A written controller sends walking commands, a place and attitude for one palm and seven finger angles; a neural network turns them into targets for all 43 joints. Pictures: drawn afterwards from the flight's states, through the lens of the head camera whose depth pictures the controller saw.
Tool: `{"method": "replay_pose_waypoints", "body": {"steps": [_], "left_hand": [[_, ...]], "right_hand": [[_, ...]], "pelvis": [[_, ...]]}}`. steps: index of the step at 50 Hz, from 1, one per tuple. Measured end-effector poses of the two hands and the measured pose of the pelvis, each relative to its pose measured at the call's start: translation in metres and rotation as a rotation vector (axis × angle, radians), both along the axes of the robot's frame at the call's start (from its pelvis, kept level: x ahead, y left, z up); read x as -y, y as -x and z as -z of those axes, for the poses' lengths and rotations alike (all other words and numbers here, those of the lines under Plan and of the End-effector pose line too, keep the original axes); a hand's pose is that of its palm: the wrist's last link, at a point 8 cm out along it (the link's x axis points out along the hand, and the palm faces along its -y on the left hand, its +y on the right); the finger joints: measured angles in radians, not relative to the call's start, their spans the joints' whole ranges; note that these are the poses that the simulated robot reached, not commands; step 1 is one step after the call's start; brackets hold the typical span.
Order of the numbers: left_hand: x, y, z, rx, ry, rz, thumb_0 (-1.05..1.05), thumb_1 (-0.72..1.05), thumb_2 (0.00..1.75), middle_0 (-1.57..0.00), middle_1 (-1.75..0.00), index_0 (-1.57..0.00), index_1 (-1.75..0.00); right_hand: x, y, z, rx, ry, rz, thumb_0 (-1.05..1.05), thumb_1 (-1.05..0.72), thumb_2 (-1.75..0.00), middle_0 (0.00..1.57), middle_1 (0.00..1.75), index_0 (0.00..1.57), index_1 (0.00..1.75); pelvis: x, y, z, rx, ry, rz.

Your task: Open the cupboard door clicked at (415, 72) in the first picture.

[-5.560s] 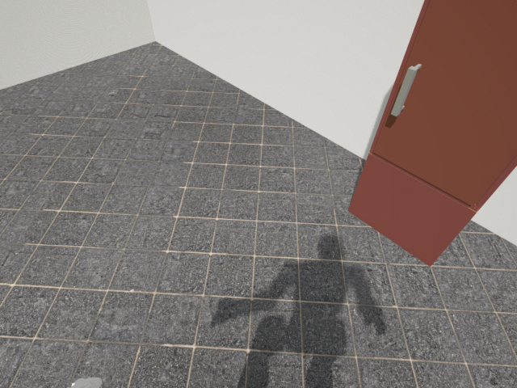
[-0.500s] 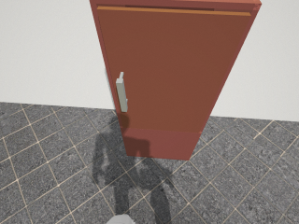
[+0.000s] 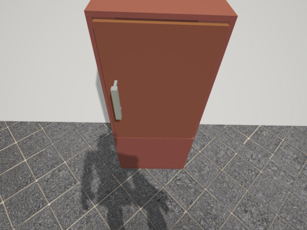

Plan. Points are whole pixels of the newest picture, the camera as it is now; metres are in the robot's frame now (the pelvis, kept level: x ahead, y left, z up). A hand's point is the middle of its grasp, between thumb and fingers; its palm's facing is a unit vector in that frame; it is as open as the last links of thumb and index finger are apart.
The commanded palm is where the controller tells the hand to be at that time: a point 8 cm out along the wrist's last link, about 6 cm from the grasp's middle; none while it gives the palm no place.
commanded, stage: come to a stop and stand still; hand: left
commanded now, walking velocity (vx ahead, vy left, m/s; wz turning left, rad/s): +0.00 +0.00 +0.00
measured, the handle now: (117, 100) +0.58 +0.17 -0.05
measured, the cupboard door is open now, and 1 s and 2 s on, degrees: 0 0 0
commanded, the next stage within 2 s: look again from close up in 0.70 s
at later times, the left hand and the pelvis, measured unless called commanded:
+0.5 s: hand out of the picture -0.02 +0.11 -0.18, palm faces +0.05 -0.99 -0.15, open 7.4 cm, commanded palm none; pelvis +0.00 -0.04 +0.00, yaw +0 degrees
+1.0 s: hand out of the picture +0.01 +0.16 -0.18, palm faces +0.02 -0.98 -0.21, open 7.4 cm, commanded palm none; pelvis +0.01 -0.01 -0.01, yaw +0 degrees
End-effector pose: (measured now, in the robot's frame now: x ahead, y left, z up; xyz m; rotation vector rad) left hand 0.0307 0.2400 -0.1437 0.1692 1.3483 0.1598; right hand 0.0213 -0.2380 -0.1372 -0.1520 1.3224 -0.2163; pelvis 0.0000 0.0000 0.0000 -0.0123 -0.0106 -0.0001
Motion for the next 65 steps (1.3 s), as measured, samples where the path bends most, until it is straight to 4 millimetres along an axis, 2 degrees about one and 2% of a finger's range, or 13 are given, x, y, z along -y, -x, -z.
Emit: {"method": "replay_pose_waypoints", "body": {"steps": [3, 9, 14, 18, 23, 29, 33, 39, 46, 56, 65], "left_hand": [[0.019, 0.004, 0.000, 0.026, -0.015, 0.012, 0.01, 0.91, 0.90, -0.20, -0.30, -0.19, -0.30], [0.044, 0.020, -0.003, 0.007, -0.006, 0.001, 0.01, 0.93, 0.90, -0.20, -0.30, -0.20, -0.30], [0.057, 0.033, 0.003, -0.036, 0.015, -0.013, 0.02, 0.93, 0.90, -0.20, -0.30, -0.20, -0.30], [0.066, 0.044, 0.004, -0.066, 0.033, -0.029, 0.02, 0.93, 0.90, -0.20, -0.30, -0.20, -0.30], [0.076, 0.054, 0.005, -0.093, 0.055, -0.045, 0.01, 0.92, 0.90, -0.20, -0.30, -0.20, -0.30], [0.083, 0.059, 0.007, -0.107, 0.076, -0.058, 0.01, 0.91, 0.90, -0.20, -0.30, -0.20, -0.30], [0.083, 0.057, 0.008, -0.104, 0.081, -0.063, 0.01, 0.91, 0.90, -0.20, -0.30, -0.20, -0.30], [0.076, 0.050, 0.008, -0.094, 0.073, -0.063, 0.01, 0.91, 0.90, -0.20, -0.30, -0.20, -0.30], [0.053, 0.038, 0.010, -0.056, 0.037, -0.014, 0.01, 0.91, 0.90, -0.20, -0.30, -0.20, -0.30], [0.006, -0.001, 0.004, 0.031, -0.032, 0.011, 0.01, 0.91, 0.90, -0.20, -0.30, -0.20, -0.30], [-0.007, -0.017, 0.000, 0.045, -0.045, 0.035, 0.01, 0.91, 0.90, -0.20, -0.30, -0.19, -0.30]], "right_hand": [[0.013, 0.027, 0.014, -0.051, -0.029, 0.028, 0.00, -0.91, -0.90, 0.20, 0.30, 0.20, 0.30], [0.018, 0.065, 0.018, -0.133, -0.068, 0.036, 0.00, -0.91, -0.90, 0.20, 0.30, 0.20, 0.30], [0.010, 0.086, 0.016, -0.190, -0.090, 0.043, 0.00, -0.91, -0.90, 0.20, 0.30, 0.20, 0.30], [0.003, 0.092, 0.015, -0.218, -0.109, 0.041, 0.00, -0.91, -0.90, 0.20, 0.30, 0.20, 0.30], [-0.001, 0.083, 0.015, -0.210, -0.117, 0.035, 0.00, -0.90, -0.90, 0.20, 0.30, 0.20, 0.30], [-0.001, 0.058, 0.015, -0.158, -0.106, 0.019, 0.00, -0.90, -0.90, 0.20, 0.30, 0.20, 0.30], [0.001, 0.040, 0.014, -0.124, -0.090, 0.000, 0.00, -0.91, -0.90, 0.20, 0.30, 0.20, 0.30], [0.009, 0.025, 0.012, -0.102, -0.062, -0.011, 0.01, -0.92, -0.90, 0.20, 0.30, 0.20, 0.30], [0.010, 0.004, 0.014, -0.027, -0.041, -0.026, 0.01, -0.92, -0.90, 0.20, 0.30, 0.20, 0.30], [-0.007, -0.014, 0.016, 0.020, -0.037, -0.059, 0.01, -0.93, -0.90, 0.20, 0.30, 0.20, 0.30], [-0.009, -0.025, 0.012, 0.031, -0.034, -0.068, 0.00, -0.92, -0.90, 0.20, 0.30, 0.20, 0.30]], "pelvis": [[0.014, 0.007, 0.006, 0.011, -0.020, 0.001], [0.029, 0.008, 0.003, 0.012, -0.003, 0.000], [0.038, 0.009, 0.003, 0.019, -0.008, -0.005], [0.041, 0.009, 0.002, 0.017, -0.010, -0.006], [0.042, 0.006, 0.001, 0.015, -0.009, -0.008], [0.040, 0.001, 0.001, 0.015, -0.010, -0.008], [0.038, -0.002, 0.001, 0.015, -0.010, -0.008], [0.035, -0.007, 0.001, 0.015, -0.012, -0.007], [0.020, -0.009, 0.008, -0.001, 0.013, -0.004], [0.002, -0.015, 0.011, 0.000, -0.008, 0.002], [-0.002, -0.018, 0.008, -0.005, -0.016, 0.011]]}}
